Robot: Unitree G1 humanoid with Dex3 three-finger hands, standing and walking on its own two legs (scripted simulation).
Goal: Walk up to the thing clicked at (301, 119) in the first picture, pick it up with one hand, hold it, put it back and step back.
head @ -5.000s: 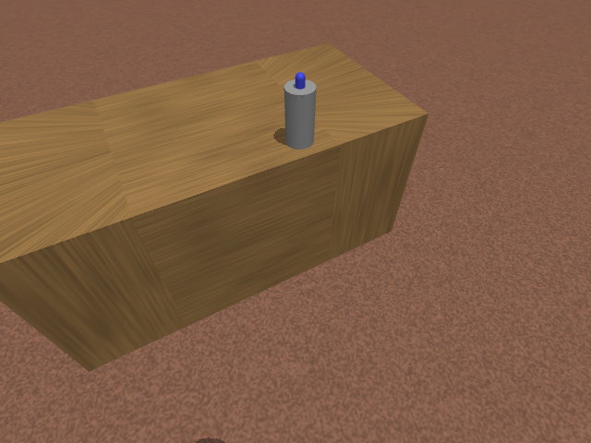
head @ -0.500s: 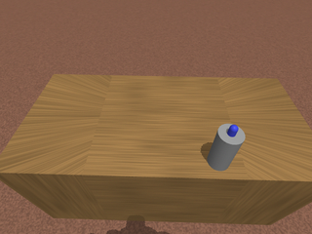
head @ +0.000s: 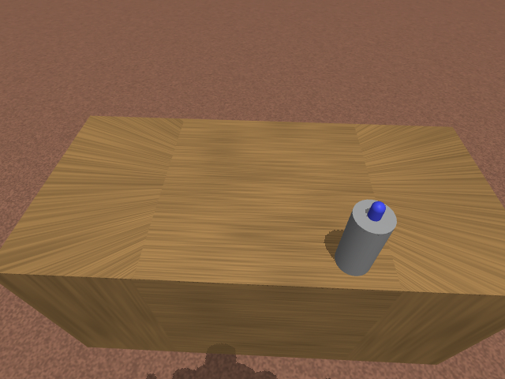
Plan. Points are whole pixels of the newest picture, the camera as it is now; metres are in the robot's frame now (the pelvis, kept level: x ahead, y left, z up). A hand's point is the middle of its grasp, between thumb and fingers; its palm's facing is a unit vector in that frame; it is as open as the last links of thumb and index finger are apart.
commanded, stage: stand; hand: right
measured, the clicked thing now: (364, 235) +0.43 -0.22 -0.08
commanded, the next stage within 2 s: rise first in 1.70 s
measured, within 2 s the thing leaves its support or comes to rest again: neither
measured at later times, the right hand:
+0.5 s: hand out of the picture +0.07 -0.26 -0.16, palm faces -0.02 +0.95 -0.33, open 7.4 cm
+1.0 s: hand out of the picture +0.08 -0.26 -0.16, palm faces -0.03 +0.94 -0.33, open 7.4 cm
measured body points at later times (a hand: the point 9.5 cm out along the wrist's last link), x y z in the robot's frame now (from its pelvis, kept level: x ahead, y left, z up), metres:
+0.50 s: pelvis +0.00 -0.01 +0.00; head +0.00 -0.01 +0.45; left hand +0.07 +0.29 -0.13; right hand +0.07 -0.31 -0.14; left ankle +0.00 +0.12 -0.75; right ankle +0.02 -0.13 -0.75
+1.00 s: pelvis +0.01 -0.01 +0.00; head +0.02 -0.01 +0.45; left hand +0.09 +0.29 -0.13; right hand +0.08 -0.31 -0.14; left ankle +0.00 +0.12 -0.75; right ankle +0.02 -0.13 -0.75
